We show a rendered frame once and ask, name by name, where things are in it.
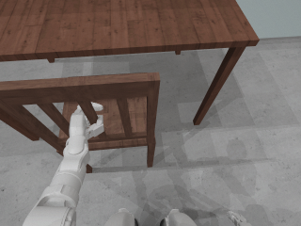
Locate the chair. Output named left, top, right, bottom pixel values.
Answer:
left=0, top=72, right=161, bottom=173

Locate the robot left thigh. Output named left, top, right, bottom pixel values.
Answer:
left=104, top=212, right=135, bottom=226

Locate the right robot hand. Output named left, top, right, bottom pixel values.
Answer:
left=227, top=211, right=252, bottom=226

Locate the robot left forearm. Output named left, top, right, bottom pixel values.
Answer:
left=22, top=135, right=90, bottom=226

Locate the table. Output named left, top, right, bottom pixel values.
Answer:
left=0, top=0, right=260, bottom=141

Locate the left robot hand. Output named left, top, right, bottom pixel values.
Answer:
left=69, top=102, right=104, bottom=139

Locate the left robot upper arm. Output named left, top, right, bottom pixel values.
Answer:
left=24, top=206, right=77, bottom=226

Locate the robot right shin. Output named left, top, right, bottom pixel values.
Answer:
left=168, top=209, right=180, bottom=215

